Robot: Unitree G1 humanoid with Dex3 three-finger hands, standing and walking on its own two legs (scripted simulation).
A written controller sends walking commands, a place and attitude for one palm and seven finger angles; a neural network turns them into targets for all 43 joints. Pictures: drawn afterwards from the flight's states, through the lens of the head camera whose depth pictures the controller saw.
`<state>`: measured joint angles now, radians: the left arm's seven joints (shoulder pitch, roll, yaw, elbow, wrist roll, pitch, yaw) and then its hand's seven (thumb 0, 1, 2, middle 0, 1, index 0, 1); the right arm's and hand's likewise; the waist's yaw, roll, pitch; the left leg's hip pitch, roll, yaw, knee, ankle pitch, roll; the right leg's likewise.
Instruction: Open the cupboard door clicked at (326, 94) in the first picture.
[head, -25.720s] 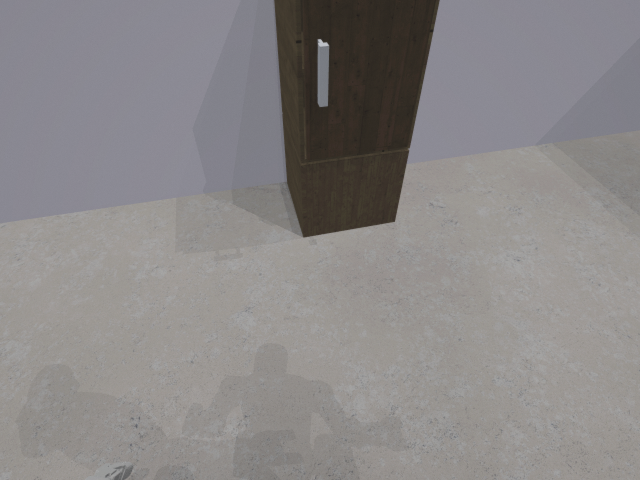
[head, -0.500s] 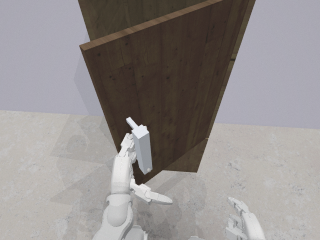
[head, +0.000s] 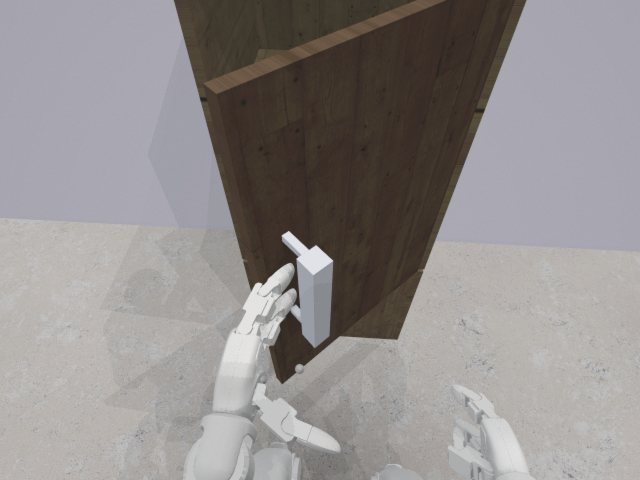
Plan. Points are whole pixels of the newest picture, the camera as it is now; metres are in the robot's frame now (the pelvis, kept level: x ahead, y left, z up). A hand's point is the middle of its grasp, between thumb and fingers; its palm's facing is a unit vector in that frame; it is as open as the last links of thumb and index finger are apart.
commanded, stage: slide the hand sideways off the handle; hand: left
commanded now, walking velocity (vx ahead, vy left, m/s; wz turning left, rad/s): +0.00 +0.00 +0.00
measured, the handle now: (304, 291) +0.33 +0.04 +0.06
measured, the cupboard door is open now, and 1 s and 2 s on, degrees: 45 44 44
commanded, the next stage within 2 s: draw the hand back to the body in 0.60 s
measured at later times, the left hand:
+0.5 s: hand (255, 392) +0.21 +0.08 +0.06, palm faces +0.00 -1.00 -0.02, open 16.1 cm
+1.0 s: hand (204, 401) +0.19 +0.12 +0.11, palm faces -0.02 -1.00 -0.06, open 16.3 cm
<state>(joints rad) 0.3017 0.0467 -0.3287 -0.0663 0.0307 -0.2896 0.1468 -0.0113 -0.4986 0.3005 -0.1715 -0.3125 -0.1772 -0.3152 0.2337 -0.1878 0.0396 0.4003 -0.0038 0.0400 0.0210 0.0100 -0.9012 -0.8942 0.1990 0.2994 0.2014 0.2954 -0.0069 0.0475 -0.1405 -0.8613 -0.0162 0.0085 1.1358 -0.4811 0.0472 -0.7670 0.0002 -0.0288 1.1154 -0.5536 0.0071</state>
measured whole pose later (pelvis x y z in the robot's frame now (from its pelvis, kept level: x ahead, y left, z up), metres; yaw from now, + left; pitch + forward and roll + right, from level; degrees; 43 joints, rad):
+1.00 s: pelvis +0.01 -0.03 +0.01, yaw +1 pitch +10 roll -2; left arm 0.62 0.21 0.02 -0.34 -0.23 -0.27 -0.16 -0.01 -0.50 0.30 -0.15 -0.30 -0.15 -0.30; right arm 0.27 -0.21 0.02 0.39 0.05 -0.02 -0.07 0.01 -0.90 -0.89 0.20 0.30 0.20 0.30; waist 0.01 0.08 -0.18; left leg -0.80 0.00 -0.03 1.10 -0.48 0.01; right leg -0.69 0.03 -0.07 1.07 -0.56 -0.03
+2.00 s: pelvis +0.05 -0.01 +0.08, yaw +0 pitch -2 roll -1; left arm 0.47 0.36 0.35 -0.44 -0.08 -0.04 0.13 0.01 0.75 0.84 -0.20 -0.30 -0.20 -0.30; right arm 0.20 -0.24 0.03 0.59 0.01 -0.09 -0.08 0.01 -0.90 -0.89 0.20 0.30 0.20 0.30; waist 0.07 0.06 -0.02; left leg -0.18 -0.03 0.02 0.49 -0.27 0.04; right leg -0.08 0.00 -0.01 0.44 -0.31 0.01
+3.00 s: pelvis -0.04 +0.00 +0.08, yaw -1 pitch -1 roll -2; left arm 0.58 0.43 0.41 -0.51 -0.04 -0.16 0.14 0.02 0.89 0.90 -0.21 -0.30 -0.21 -0.30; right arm 0.19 -0.22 -0.01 0.54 0.02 0.00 -0.09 0.01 -0.90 -0.89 0.20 0.30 0.20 0.30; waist 0.00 0.02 0.03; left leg -0.35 0.00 0.02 0.52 -0.15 0.05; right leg -0.26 0.02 -0.01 0.46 -0.19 0.02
